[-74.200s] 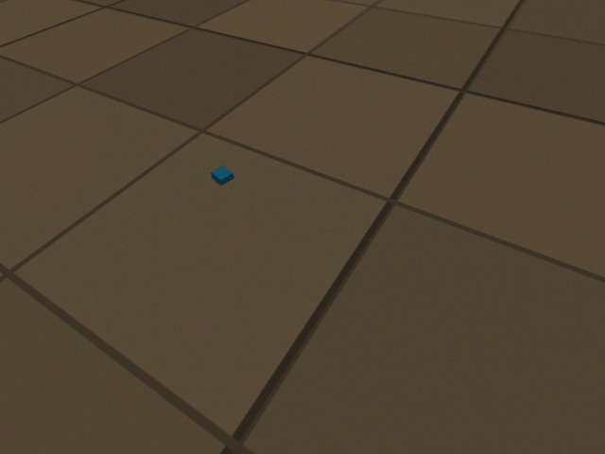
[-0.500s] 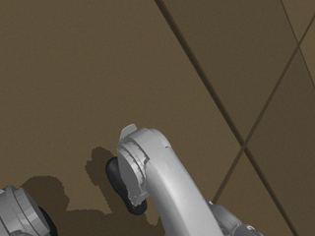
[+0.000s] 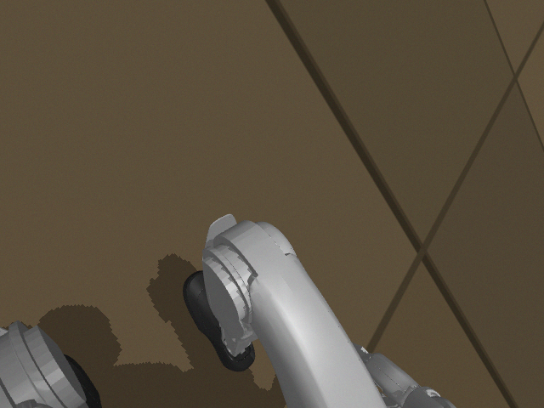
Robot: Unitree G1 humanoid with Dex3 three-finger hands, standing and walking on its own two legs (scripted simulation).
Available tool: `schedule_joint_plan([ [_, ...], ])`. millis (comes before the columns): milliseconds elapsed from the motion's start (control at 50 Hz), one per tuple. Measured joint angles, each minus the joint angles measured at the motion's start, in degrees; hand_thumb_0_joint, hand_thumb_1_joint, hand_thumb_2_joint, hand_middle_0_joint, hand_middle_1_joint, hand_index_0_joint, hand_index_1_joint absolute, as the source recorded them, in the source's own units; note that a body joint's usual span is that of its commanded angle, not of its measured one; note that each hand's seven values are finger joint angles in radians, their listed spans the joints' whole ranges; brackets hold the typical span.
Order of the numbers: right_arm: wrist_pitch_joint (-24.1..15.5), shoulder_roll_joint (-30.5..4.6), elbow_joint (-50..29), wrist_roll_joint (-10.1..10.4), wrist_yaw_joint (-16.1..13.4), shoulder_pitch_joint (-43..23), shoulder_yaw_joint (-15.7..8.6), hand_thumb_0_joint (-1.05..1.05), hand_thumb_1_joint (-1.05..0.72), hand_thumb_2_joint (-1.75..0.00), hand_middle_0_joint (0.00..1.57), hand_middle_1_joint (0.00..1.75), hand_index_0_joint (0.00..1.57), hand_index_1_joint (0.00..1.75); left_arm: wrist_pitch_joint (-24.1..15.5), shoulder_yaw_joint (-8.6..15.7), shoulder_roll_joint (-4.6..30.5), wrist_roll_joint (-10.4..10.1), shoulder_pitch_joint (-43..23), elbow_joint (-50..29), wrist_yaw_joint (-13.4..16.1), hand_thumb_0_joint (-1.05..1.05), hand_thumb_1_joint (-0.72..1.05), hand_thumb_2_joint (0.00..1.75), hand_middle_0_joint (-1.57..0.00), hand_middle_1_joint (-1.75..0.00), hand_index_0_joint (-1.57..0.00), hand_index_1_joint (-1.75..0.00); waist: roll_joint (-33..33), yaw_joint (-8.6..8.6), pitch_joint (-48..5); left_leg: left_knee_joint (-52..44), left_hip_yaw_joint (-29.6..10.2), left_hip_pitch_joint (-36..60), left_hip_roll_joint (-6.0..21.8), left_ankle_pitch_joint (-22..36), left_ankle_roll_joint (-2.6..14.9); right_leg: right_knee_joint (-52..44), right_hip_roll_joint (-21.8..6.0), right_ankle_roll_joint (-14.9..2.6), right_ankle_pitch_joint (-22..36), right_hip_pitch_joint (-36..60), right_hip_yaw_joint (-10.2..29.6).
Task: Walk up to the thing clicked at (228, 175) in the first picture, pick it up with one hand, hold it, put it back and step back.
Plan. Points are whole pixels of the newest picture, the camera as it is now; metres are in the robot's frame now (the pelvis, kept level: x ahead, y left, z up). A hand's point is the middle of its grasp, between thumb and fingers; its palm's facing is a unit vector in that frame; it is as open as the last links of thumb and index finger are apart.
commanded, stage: close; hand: left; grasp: from above
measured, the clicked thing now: out of the picture +0.49 +0.38 -0.30
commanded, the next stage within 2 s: settle in 0.24 s
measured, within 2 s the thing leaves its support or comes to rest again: leaves its support in 0.68 s
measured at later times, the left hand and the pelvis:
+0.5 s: hand out of the picture +0.48 +0.36 -0.25, palm faces -0.42 -0.16 -0.89, open 10.2 cm; pelvis +0.00 +0.00 +0.00, yaw +0 degrees
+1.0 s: hand out of the picture +0.48 +0.39 -0.18, palm faces -0.41 -0.13 -0.90, open 10.0 cm; pelvis +0.00 +0.00 +0.01, yaw +2 degrees
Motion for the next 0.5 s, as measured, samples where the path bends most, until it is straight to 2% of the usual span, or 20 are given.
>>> schedule_joint_plan([
  [400, 0.96, 0.08, -0.01, -0.18, -0.39, 0.21, 0.42, 0.0, -0.91, -0.9, 0.21, 0.3, 0.2, 0.3, 0.23, -0.54, 0.08, -0.3, -0.03, -0.36, 0.38, 0.0, 0.1, 0.34, -0.61, -0.54, -0.64, -0.49, -0.03, -0.13, -0.39, -0.17, -0.2, 0.17, -0.04, -0.17, -0.05, -0.31, -0.06, -0.11, -0.13, 0.28, -0.21],
  [500, 1.26, 0.05, -0.23, -0.09, -0.46, 0.4, 0.21, 0.0, -0.91, -0.9, 0.21, 0.3, 0.2, 0.3, 0.63, 0.12, -0.11, -0.1, 0.0, -1.33, -1.16, 0.0, 0.09, 0.32, -0.64, -0.51, -0.67, -0.45, 0.11, 0.01, -0.64, -0.25, -0.19, -0.02, -0.08, -0.08, -0.18, -0.3, -0.13, -0.26, -0.07, 0.03, -0.22],
])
